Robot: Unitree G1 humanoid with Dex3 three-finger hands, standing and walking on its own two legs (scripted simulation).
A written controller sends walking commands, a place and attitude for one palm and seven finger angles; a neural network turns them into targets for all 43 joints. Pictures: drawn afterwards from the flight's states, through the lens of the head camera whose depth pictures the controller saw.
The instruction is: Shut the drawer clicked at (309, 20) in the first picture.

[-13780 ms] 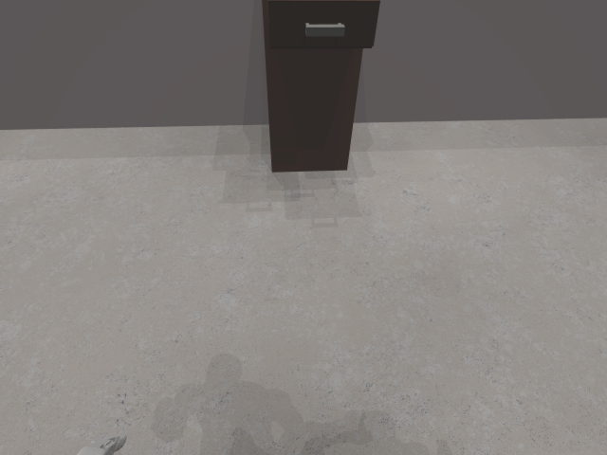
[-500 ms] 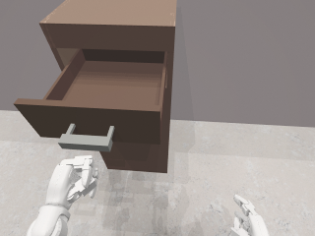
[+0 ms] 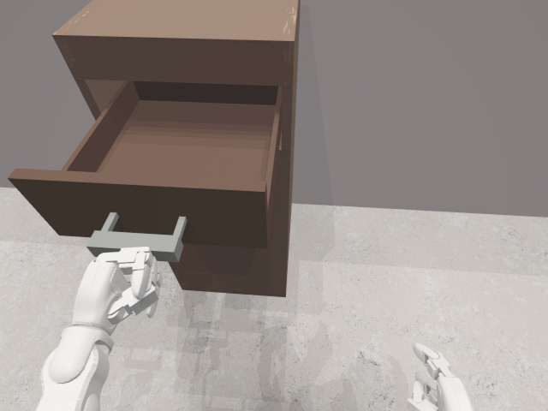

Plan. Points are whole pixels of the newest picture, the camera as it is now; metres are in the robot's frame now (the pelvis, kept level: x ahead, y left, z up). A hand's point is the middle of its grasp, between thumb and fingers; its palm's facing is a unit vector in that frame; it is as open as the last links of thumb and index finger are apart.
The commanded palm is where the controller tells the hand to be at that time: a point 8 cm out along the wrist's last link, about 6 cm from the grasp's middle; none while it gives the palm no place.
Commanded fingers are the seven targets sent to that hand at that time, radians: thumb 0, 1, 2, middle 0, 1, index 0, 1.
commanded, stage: push the drawer shut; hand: left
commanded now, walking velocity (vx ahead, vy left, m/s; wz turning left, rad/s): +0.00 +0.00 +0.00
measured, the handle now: (141, 233) +0.35 +0.21 +0.08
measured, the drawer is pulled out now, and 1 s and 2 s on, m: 0.25 0.13 0.02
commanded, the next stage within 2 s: none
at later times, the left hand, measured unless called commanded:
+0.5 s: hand (163, 254) +0.32 +0.17 +0.07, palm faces -0.07 -1.00 -0.04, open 3.1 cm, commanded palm +0.32 +0.22 +0.08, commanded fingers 0.00 0.90 0.90 -1.40 -1.60 -1.40 -1.60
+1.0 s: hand (183, 214) +0.39 +0.16 +0.07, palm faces -0.06 -1.00 -0.04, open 3.3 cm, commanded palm +0.38 +0.21 +0.08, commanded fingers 0.00 0.90 0.90 -1.40 -1.60 -1.40 -1.60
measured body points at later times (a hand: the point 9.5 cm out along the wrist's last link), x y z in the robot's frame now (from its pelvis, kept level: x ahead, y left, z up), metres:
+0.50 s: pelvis -0.02 +0.01 +0.00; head +0.03 +0.00 +0.45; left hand +0.32 +0.23 +0.07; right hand +0.14 -0.23 -0.10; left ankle +0.01 +0.12 -0.71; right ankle -0.01 -0.08 -0.71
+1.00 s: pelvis -0.01 +0.01 +0.00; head +0.04 +0.01 +0.45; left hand +0.39 +0.21 +0.08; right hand +0.07 -0.25 -0.12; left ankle +0.01 +0.12 -0.71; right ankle -0.01 -0.08 -0.71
